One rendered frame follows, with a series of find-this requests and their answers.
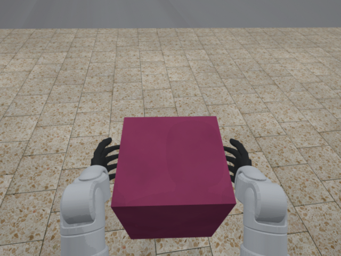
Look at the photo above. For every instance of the left robot forearm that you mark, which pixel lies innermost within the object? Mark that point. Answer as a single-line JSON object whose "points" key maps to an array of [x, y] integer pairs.
{"points": [[82, 214]]}

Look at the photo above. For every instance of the left robot hand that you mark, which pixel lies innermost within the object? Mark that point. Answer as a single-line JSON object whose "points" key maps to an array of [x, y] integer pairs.
{"points": [[100, 154]]}

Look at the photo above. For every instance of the right robot hand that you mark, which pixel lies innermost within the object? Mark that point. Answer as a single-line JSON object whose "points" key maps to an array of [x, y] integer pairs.
{"points": [[241, 157]]}

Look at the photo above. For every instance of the right robot forearm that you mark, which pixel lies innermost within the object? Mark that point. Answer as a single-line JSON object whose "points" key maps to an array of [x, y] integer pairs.
{"points": [[265, 217]]}

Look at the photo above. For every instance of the carton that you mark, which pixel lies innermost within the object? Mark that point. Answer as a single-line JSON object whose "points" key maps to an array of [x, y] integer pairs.
{"points": [[172, 178]]}

